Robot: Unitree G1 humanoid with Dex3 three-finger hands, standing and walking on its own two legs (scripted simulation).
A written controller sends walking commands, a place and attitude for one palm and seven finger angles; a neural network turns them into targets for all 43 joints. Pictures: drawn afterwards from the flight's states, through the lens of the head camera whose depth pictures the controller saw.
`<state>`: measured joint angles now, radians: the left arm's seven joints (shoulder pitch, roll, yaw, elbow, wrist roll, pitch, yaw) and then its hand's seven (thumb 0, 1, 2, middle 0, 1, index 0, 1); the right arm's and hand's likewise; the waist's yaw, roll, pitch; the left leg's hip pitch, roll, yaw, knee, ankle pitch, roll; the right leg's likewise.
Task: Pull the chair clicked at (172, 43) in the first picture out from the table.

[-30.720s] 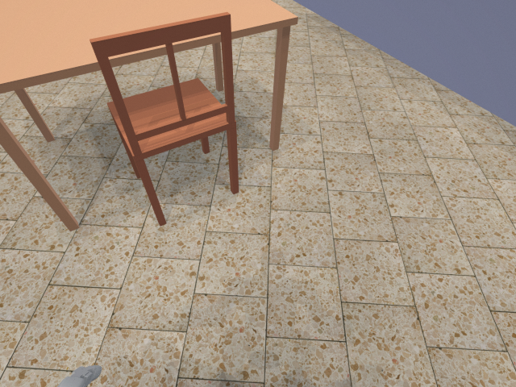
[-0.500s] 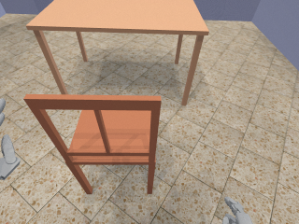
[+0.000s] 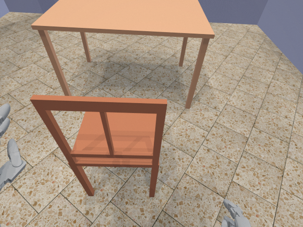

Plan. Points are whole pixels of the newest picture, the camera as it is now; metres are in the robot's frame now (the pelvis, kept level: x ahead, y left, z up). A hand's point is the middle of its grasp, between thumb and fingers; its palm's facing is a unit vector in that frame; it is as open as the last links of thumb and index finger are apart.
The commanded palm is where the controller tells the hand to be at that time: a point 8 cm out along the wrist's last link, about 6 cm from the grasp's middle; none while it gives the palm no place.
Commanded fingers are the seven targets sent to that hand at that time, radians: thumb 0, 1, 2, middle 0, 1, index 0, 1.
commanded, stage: let the arm hang, fingers relaxed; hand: left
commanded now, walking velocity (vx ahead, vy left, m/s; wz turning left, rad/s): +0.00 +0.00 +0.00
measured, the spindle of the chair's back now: (108, 134) +0.45 +0.19 -0.10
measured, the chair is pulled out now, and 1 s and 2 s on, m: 0.64 0.64 0.64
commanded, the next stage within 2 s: look to check the result in 1.12 s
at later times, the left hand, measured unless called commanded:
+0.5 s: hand out of the picture -0.01 +0.18 -0.18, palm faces +0.05 -0.98 -0.21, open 7.0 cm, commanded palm none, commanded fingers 0.00 0.90 0.90 -0.20 -0.30 -0.20 -0.30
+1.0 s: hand out of the picture -0.01 +0.13 -0.18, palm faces +0.07 -0.98 -0.16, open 7.3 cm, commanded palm none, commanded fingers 0.00 0.90 0.90 -0.20 -0.30 -0.20 -0.30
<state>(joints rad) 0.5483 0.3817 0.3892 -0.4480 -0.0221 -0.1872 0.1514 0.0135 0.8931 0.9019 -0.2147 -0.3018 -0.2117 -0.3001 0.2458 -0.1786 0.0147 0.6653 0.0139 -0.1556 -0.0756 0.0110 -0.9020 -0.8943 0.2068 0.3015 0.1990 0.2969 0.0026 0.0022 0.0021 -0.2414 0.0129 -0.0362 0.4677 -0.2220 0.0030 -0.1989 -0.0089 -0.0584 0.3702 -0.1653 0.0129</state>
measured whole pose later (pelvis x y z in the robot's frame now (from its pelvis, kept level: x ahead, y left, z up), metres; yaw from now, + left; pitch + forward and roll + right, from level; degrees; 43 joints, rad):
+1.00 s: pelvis +0.00 -0.03 +0.00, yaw +2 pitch -1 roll +0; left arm 0.32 0.12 -0.01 1.07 0.01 0.01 0.03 0.02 0.93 0.90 -0.20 -0.30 -0.20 -0.30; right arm 0.34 -0.10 0.00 1.08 -0.01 0.00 -0.03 0.01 -0.92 -0.89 0.20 0.30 0.20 0.30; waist 0.01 0.01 0.04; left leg -0.24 0.01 -0.07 0.48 -0.23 -0.03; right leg -0.23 -0.01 -0.09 0.48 -0.24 -0.03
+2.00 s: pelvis +0.01 -0.04 +0.00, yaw +2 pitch -1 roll +0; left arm 0.31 0.12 0.00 1.06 0.01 0.01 0.03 0.00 0.92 0.90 -0.20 -0.30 -0.20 -0.30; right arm 0.35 -0.10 0.00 1.09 -0.01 0.00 -0.04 0.00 -0.91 -0.89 0.20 0.30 0.19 0.30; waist 0.01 0.01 0.06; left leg -0.22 0.03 -0.09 0.47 -0.23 -0.05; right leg -0.21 0.01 -0.11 0.47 -0.24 -0.05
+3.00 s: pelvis +0.01 -0.04 +0.00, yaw +2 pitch -1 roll +0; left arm 0.32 0.12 0.00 1.06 0.01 0.00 0.03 0.00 0.91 0.90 -0.20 -0.30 -0.20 -0.30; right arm 0.34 -0.10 0.00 1.10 -0.01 0.00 -0.04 0.00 -0.91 -0.89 0.20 0.30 0.19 0.30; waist 0.01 0.01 0.06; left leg -0.22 0.02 -0.09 0.47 -0.23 -0.04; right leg -0.20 0.00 -0.11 0.47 -0.25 -0.04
